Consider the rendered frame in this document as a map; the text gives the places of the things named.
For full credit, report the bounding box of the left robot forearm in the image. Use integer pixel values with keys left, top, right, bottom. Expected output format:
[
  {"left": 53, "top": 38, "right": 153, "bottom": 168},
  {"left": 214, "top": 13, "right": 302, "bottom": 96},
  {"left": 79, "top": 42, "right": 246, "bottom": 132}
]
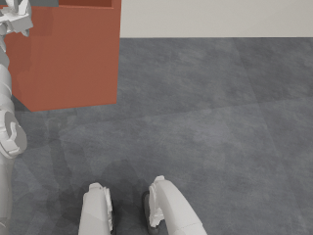
[{"left": 0, "top": 36, "right": 15, "bottom": 116}]

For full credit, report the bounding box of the robot left hand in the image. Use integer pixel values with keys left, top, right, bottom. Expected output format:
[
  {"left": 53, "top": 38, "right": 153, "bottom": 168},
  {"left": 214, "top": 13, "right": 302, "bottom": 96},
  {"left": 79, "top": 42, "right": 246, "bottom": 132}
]
[{"left": 0, "top": 0, "right": 33, "bottom": 40}]

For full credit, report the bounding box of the right robot thigh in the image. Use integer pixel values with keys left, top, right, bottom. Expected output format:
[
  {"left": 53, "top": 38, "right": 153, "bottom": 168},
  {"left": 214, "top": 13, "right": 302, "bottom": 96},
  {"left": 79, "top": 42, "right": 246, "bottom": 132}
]
[{"left": 149, "top": 179, "right": 207, "bottom": 235}]

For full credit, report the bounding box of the cabinet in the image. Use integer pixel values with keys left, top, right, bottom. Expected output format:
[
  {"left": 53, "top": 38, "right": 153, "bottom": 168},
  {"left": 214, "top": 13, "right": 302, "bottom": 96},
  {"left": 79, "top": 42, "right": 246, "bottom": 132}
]
[{"left": 0, "top": 0, "right": 122, "bottom": 112}]

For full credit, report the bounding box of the left robot upper arm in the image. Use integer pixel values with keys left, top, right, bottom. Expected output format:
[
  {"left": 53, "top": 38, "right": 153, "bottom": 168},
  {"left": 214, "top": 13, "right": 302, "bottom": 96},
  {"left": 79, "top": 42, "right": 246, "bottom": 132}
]
[{"left": 0, "top": 109, "right": 27, "bottom": 235}]

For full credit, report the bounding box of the robot right shin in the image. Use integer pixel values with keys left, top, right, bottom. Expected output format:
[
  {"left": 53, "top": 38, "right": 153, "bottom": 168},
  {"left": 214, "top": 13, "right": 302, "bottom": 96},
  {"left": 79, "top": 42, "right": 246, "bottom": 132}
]
[{"left": 149, "top": 175, "right": 172, "bottom": 227}]

